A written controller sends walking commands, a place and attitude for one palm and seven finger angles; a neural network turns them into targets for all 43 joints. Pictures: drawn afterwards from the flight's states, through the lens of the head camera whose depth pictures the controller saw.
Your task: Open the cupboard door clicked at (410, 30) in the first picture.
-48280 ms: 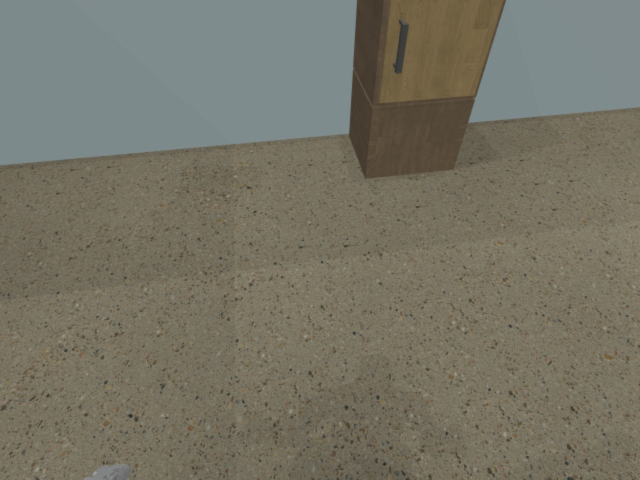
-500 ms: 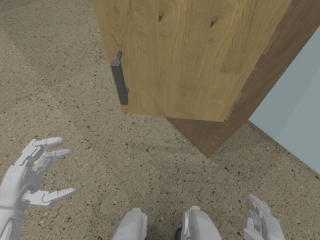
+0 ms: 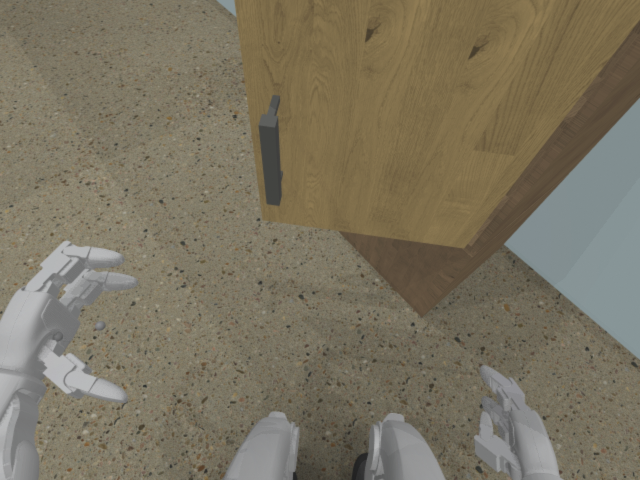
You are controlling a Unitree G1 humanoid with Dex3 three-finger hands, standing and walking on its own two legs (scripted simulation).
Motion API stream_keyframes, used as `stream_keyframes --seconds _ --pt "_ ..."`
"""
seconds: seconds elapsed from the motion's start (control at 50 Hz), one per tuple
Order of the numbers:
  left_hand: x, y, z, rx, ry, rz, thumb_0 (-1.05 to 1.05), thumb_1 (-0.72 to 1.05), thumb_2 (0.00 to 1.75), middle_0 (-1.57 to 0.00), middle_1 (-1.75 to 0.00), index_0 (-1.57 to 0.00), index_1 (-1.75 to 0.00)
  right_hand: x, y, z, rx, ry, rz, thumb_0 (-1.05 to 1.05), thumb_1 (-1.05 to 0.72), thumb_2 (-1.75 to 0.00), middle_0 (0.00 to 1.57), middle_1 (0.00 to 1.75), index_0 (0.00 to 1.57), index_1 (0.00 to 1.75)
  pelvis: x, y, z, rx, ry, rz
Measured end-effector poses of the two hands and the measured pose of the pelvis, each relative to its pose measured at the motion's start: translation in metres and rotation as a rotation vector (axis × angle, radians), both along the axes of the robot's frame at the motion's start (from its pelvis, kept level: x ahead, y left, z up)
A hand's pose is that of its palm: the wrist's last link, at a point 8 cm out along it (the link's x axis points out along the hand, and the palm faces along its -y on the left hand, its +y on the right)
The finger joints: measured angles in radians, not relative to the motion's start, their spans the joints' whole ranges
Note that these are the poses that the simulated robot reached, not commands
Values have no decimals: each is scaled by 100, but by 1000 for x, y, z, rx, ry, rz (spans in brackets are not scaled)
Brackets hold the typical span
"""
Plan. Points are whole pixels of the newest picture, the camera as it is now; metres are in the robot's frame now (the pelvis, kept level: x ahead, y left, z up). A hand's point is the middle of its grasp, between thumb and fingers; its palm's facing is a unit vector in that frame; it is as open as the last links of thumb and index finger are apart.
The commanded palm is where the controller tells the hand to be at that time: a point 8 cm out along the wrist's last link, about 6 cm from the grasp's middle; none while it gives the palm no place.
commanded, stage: raise the hand with hooked fingers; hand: left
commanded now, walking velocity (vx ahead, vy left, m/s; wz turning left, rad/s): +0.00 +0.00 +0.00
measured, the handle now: (274, 154) +0.56 +0.12 +0.01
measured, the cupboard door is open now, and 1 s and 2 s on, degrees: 43 43 43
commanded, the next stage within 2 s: move the hooked fingers beside the handle in 0.66 s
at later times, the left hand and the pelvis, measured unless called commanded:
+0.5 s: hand (111, 306) +0.29 +0.27 +0.03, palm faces -0.05 -1.00 -0.05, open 14.0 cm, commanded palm +0.27 +0.31 +0.04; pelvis +0.01 -0.01 +0.00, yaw -1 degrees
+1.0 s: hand (139, 284) +0.32 +0.24 +0.03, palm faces -0.08 -1.00 -0.04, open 14.0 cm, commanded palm +0.31 +0.29 +0.04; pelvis +0.01 -0.02 +0.00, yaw +0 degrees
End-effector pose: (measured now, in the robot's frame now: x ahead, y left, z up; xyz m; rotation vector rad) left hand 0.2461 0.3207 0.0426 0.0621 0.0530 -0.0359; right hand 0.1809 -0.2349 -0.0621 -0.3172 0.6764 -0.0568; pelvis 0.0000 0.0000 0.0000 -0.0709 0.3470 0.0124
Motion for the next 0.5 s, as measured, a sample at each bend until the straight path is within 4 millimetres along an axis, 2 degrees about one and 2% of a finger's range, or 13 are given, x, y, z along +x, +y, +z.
stream_keyframes --seconds 0.22,0.32,0.5 --pt "22 11 0 0 2 -14 -2 -50 30 -30 -120 -30 -120 -11 -10 -8 -24 69 -34 1 -90 -90 21 30 20 30 2 1 -1 -6 19 -4" --pt "25 8 2 -1 9 -25 -2 -50 30 -30 -120 -30 -120 -18 -18 -6 -27 87 -56 1 -90 -90 21 30 20 30 4 -1 1 -3 24 -8" --pt "25 -1 -5 -11 20 -10 -2 -50 30 -30 -120 -30 -120 -20 -27 -7 -34 96 -69 1 -90 -90 21 30 20 30 5 -7 0 3 28 -10"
